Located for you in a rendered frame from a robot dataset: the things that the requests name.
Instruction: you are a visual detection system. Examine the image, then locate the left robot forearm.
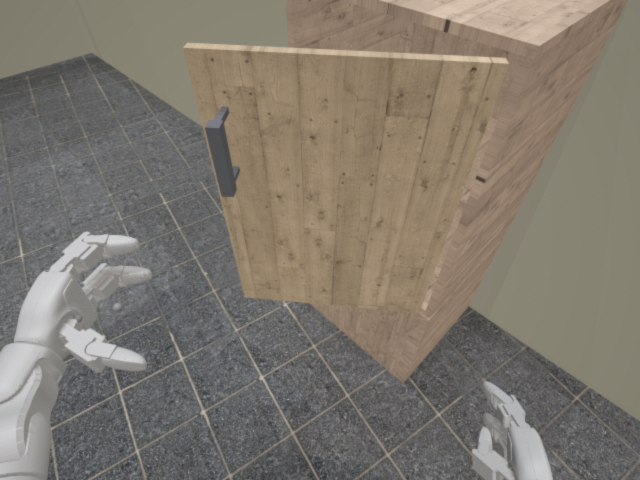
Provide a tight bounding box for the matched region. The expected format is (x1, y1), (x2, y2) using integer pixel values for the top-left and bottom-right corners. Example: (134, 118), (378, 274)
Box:
(0, 342), (67, 480)

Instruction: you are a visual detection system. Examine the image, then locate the robot left hand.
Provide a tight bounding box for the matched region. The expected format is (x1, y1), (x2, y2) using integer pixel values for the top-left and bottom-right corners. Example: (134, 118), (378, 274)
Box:
(14, 232), (153, 373)

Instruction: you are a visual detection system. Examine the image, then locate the handle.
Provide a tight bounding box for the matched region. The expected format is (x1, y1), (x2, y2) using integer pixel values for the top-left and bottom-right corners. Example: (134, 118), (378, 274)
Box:
(205, 107), (240, 197)

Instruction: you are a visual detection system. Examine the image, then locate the robot right hand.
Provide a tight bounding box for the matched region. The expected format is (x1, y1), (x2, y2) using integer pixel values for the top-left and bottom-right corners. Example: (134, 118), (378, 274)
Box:
(472, 381), (553, 480)

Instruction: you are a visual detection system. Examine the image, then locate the cupboard door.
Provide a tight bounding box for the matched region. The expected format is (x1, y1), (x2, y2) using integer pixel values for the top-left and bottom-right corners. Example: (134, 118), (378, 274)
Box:
(183, 43), (509, 313)

